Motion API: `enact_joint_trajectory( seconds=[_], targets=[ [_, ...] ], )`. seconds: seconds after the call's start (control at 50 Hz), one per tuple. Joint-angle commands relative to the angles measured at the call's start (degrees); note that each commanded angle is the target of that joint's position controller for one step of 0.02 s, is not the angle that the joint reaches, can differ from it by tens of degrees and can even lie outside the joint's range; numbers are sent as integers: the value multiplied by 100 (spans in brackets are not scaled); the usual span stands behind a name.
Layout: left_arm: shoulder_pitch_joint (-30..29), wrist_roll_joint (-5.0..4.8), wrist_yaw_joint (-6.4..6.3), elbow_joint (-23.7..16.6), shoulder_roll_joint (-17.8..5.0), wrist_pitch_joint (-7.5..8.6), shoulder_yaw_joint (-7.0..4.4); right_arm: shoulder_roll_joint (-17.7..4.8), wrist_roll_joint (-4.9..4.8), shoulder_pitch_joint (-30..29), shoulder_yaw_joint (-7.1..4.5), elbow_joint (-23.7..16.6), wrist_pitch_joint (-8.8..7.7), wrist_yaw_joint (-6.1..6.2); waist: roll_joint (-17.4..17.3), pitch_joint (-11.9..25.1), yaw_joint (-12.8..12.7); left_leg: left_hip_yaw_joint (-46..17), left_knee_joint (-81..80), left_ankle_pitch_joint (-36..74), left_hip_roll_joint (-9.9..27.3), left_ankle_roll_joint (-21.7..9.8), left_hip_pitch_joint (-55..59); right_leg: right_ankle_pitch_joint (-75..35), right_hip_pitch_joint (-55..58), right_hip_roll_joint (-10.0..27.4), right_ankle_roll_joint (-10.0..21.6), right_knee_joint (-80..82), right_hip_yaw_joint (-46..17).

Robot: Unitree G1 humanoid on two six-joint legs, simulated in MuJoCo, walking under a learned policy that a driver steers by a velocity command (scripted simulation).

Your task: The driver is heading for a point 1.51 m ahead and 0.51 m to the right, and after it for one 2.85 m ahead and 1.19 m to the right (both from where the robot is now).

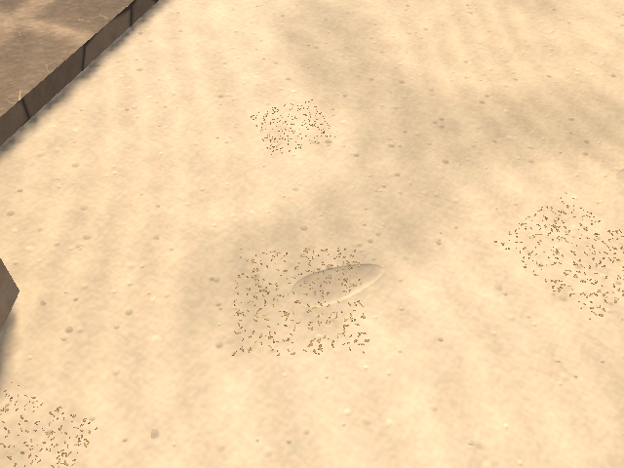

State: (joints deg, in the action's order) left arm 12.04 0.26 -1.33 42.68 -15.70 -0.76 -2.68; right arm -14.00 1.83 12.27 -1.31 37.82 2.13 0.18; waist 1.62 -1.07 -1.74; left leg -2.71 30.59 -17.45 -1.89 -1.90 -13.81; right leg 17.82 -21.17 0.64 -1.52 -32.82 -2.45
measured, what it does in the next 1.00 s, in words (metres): stands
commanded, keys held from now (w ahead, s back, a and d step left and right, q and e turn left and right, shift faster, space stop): shift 0.80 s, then w+shift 0.20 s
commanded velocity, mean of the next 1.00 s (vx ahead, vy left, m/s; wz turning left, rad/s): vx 0.07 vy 0.00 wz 0.04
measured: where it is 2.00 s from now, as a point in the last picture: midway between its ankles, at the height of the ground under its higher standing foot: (346, 360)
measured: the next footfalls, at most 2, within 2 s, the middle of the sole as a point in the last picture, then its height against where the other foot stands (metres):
right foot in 1.10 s outside the picture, level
left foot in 1.56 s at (308, 432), level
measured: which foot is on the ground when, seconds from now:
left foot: down 0.00-1.00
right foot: down 0.00-0.86, up 0.88-1.00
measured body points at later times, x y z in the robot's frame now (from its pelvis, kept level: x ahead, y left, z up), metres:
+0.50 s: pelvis +0.01 +0.00 +0.00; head +0.02 +0.00 +0.45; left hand +0.11 +0.26 -0.13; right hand +0.12 -0.25 -0.12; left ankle -0.01 +0.11 -0.73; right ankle +0.03 -0.14 -0.73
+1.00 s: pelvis +0.04 -0.02 +0.01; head +0.05 -0.03 +0.46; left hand +0.14 +0.25 -0.12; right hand +0.06 -0.29 -0.13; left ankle -0.02 +0.11 -0.73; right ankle +0.05 -0.16 -0.70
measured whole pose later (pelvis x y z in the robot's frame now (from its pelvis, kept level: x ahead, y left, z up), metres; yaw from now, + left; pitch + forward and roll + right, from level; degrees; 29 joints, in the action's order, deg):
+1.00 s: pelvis +0.04 -0.02 +0.01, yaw +0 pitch +1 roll +0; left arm 11.7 -2.2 0.1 56.8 -14.4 4.5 -3.1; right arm -13.7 -1.5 22.2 -3.3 51.1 -3.4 1.4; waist -1.4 1.5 1.4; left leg -3.4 21.4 -17.1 0.0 -1.4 -5.5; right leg 21.7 -23.1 2.4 3.0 -45.8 1.2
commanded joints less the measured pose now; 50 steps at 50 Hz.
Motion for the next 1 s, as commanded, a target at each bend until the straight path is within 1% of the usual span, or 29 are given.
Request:
enact_joint_trajectory(
  seconds=[0.02,0.04,0.06,0.08,0.1,0.12,0.14,0.16,0.18,0.2,0.24,0.32,0.44,0.62,0.8,0.82,0.84,0.86,0.88,0.9,0.92,0.94,0.96,0.98,1.0],
  targets=[
    [-378,58,-8,-382,-458,157,-132,-675,33,-456,-170,-409,-247,21,-1059,235,60,-1219,-1212,621,1238,-753,-102,100,176,104,-139,-186,-24],
    [-311,105,-5,-336,-448,142,-126,-654,-56,-482,-161,-361,-291,26,-1115,171,66,-1122,-1088,875,1147,-641,-99,-298,316,132,-184,20,-55],
    [-291,106,9,-321,-394,146,-103,-632,-78,-397,-138,-300,-308,33,-1059,146,15,-993,-961,1275,1034,-543,-139,-668,541,145,-191,271,-53],
    [-232,109,27,-306,-373,154,-78,-588,-78,-253,-129,-239,-320,23,-944,222,8,-913,-862,1326,918,-436,-101,-1096,787,166,-192,482,-54],
    [-175,98,37,-296,-418,158,-69,-529,-65,-126,-114,-209,-332,8,-844,311,44,-886,-781,1110,805,-333,-60,-1495,986,245,-168,585,-111],
    [-136,79,30,-275,-564,153,-91,-509,-35,84,-104,-185,-352,-25,-644,316,173,-902,-786,900,691,-259,-209,-1702,1196,312,-109,500,-139],
    [-124,29,32,-165,-666,139,-141,-512,-53,164,-104,-164,-349,-24,-349,240,192,-764,-850,742,590,-199,-233,-1307,1061,212,-21,438,-117],
    [-95,34,43,-135,-520,132,-114,-581,-70,25,-114,-134,-347,-14,-408,135,59,-721,-797,569,587,-185,-246,-1190,999,190,-3,553,-134],
    [-124,58,34,-83,-485,128,-98,-564,-90,-54,-123,-155,-339,2,-343,97,76,-671,-772,531,559,-187,-274,-1222,991,203,-13,591,-144],
    [-167,65,28,-59,-472,131,-90,-543,-86,-69,-120,-145,-323,13,-271,57,84,-670,-769,586,554,-188,-301,-1298,1005,207,-18,615,-158],
    [-144,50,4,25,-467,144,-90,-519,-82,-13,-126,-113,-308,28,-209,113,86,-609,-753,650,502,-171,-271,-1317,1089,209,-24,606,-149],
    [-179,29,-40,160,-450,147,-85,-449,-94,39,-133,-21,-312,41,-164,153,92,-514,-700,749,431,-140,-210,-1340,1114,219,-15,590,-156],
    [-191,10,-79,403,-432,138,-83,-404,-106,153,-161,159,-312,69,-190,173,100,-401,-648,890,354,-88,-151,-1392,1137,218,22,554,-156],
    [-178,-12,-114,868,-385,102,-85,-387,-126,342,-193,505,-317,127,-198,79,103,-308,-664,948,301,-32,-101,-1357,1129,186,56,587,-138],
    [-158,-24,-145,1329,-328,67,-87,-358,-146,481,-195,925,-331,169,-177,-19,95,-240,-746,942,273,-4,-49,-1289,1135,144,72,680,-108],
    [32,-50,-148,1458,-276,56,-84,-425,-175,708,-231,1059,-308,185,-298,221,132,-230,-875,-420,211,-100,85,-61,1119,-89,111,492,163],
    [7,-119,-137,1457,-335,67,-116,-665,-243,831,-316,1086,-284,192,-526,-18,225,-578,-1107,-2269,366,-329,4,1353,610,-279,181,137,353],
    [-380,-158,-104,1272,-387,148,-125,-865,-300,1126,-373,1100,-318,189,-812,-409,450,-1425,-1664,-3632,904,-683,52,1880,-264,-270,233,-346,375],
    [-839,-256,-31,993,-180,297,-60,-1162,-355,1146,-457,1108,-420,188,-1443,-801,524,-2665,-2405,-4135,1776,-1137,82,1071,-871,-188,282,-1189,504],
    [-1168,-297,19,815,-315,434,-87,-1137,-333,1017,-454,1064,-539,197,-1383,-1128,581,-3295,-2727,-3534,2228,-1419,123,934,-1495,212,390,-1799,65],
    [-1149,-311,70,784,-403,554,-127,-951,-274,844,-402,1010,-646,195,-1117,-1113,462,-3266,-2678,-2834,2317,-1407,553,799,-2030,445,487,-2115,-129],
    [-972,-299,120,828,-363,640,-129,-820,-273,686,-369,940,-707,172,-900,-861,354,-2925,-2531,-2277,2200,-1253,903,640,-2198,591,558,-2100,-161],
    [-829,-282,171,863,-302,706,-108,-808,-334,596,-371,894,-711,142,-804,-646,306,-2431,-2448,-1833,2024,-1066,995,486,-1972,639,578,-1620,-87],
    [-743,-245,205,917,-239,749,-92,-862,-382,564,-389,877,-704,124,-858,-428,288,-1862,-2383,-1399,1732,-894,815,301,-1331,556,539,-1056,110],
    [-616,-214,226,990,-180,772,-82,-924,-399,484,-405,855,-684,104,-926,-287,209,-1366,-2320,-1119,1418,-789,411,148,-526,355,457,-616,372]
  ],
)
